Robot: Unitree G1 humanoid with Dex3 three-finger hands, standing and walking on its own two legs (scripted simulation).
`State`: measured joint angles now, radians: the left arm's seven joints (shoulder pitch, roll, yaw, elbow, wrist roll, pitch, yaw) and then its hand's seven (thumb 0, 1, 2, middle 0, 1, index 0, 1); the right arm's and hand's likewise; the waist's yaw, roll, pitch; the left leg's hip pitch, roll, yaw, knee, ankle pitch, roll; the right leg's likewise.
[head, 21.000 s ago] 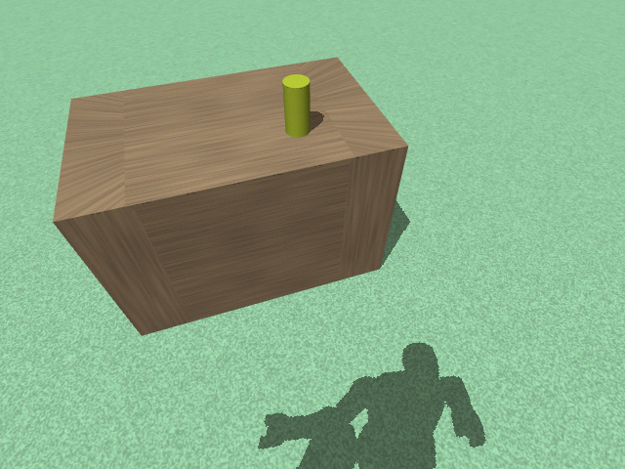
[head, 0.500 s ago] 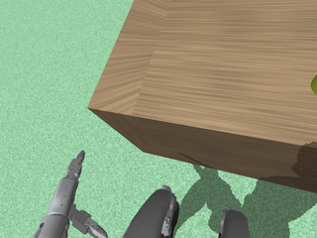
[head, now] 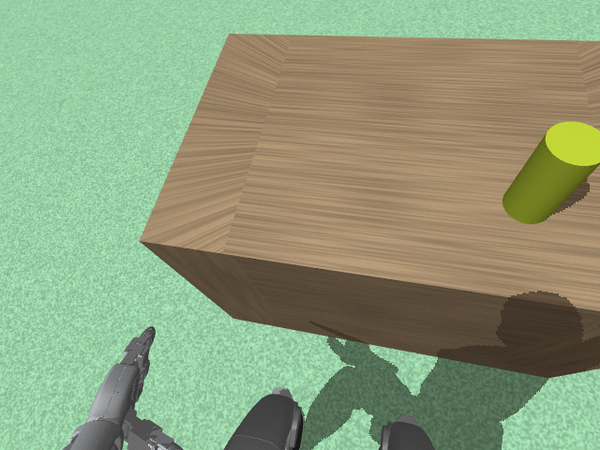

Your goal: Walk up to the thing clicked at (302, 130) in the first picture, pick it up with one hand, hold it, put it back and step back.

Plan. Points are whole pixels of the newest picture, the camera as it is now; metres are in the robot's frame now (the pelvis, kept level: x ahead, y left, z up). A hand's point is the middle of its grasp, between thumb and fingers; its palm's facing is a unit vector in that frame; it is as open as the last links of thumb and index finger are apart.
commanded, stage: sink last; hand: right
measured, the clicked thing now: (548, 177) +0.53 -0.26 -0.03
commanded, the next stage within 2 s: home in 0.44 s
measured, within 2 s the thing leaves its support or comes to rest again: neither
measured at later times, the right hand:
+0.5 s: hand out of the picture +0.27 -0.30 +0.04, palm faces +0.35 +0.85 -0.40, open 17.0 cm
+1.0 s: hand out of the picture +0.14 -0.16 -0.03, palm faces +0.20 +0.96 -0.22, open 17.3 cm
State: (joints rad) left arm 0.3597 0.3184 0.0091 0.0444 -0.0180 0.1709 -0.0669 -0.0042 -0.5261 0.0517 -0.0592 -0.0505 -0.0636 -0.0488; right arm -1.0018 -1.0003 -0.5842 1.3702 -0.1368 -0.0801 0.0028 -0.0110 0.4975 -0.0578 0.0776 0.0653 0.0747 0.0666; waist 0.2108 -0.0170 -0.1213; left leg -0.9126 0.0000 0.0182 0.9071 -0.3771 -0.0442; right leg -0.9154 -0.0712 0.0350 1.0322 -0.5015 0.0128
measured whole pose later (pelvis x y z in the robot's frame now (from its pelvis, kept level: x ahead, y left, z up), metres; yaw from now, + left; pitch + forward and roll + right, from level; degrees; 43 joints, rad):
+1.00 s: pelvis -0.01 +0.03 +0.02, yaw -3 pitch +7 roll -1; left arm 0.40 0.20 -0.01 0.17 -0.03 0.04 0.10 0.00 0.16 0.51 -0.12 -0.18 -0.13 -0.18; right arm 0.47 -0.17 -0.04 0.08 0.04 0.08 -0.05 -0.01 0.51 -0.07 0.06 0.05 0.05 0.06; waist -0.02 -0.01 -0.07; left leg -0.61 0.04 0.02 0.90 -0.41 -0.01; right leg -0.56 -0.03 0.03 0.89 -0.45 0.05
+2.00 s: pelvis +0.01 +0.02 +0.01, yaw -3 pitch +9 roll +0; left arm 0.44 0.20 0.00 0.10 -0.02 0.04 0.09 0.02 0.89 0.90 -0.20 -0.31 -0.20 -0.31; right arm 0.45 -0.19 0.00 0.06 0.03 0.12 -0.07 -0.01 0.54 -0.05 0.06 0.05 0.05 0.05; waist -0.01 -0.01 -0.11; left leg -0.65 0.04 0.01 0.95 -0.46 -0.03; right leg -0.60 -0.03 0.02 0.95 -0.51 0.03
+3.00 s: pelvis +0.00 +0.02 +0.01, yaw -2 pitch +9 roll +1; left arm 0.40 0.21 -0.02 0.21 -0.03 0.01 0.11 0.02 0.89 0.90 -0.20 -0.31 -0.20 -0.31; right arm 0.48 -0.19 -0.01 0.00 0.03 0.14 -0.11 -0.01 0.59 -0.02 0.05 0.04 0.05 0.04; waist 0.01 -0.01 -0.12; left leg -0.68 0.03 0.01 0.97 -0.45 -0.03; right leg -0.64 -0.04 0.02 0.99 -0.52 0.03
